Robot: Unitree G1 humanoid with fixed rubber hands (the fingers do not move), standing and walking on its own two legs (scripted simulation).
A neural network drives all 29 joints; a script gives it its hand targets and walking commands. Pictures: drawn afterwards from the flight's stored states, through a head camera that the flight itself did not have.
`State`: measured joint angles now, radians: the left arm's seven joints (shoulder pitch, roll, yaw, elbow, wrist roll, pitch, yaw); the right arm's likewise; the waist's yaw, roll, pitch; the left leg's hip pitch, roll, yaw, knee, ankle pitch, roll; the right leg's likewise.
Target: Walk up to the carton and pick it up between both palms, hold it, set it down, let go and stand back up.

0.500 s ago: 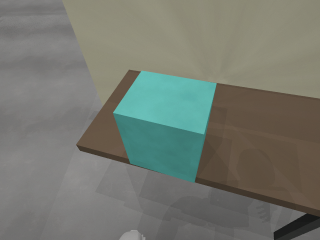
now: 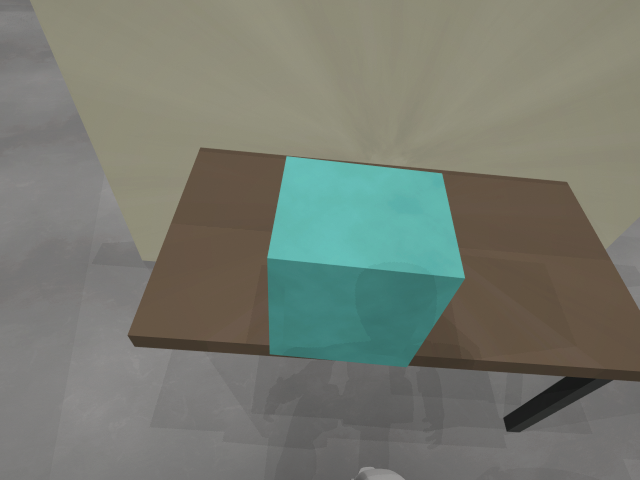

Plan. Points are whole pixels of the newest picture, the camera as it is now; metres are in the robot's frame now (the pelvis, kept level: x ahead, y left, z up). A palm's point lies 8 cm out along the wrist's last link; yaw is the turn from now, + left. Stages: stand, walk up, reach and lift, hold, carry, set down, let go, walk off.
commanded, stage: walk up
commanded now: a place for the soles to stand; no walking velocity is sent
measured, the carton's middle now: (350, 269) +0.47 -0.06 -0.07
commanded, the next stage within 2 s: none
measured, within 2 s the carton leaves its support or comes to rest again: neither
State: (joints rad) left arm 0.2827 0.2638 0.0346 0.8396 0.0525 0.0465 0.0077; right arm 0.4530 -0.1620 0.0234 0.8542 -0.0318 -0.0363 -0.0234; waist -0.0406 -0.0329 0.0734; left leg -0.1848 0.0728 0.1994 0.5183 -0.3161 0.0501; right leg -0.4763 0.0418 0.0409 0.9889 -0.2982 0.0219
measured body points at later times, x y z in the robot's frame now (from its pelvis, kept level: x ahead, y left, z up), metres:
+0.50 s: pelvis +0.03 -0.05 -0.01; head +0.04 -0.06 +0.44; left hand +0.13 +0.18 -0.15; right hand +0.00 -0.29 -0.16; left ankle +0.04 +0.09 -0.71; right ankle +0.06 -0.14 -0.74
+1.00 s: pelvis +0.06 -0.03 +0.00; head +0.07 -0.03 +0.45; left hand +0.11 +0.21 -0.15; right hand +0.04 -0.27 -0.15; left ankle +0.08 +0.09 -0.74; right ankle +0.06 -0.14 -0.74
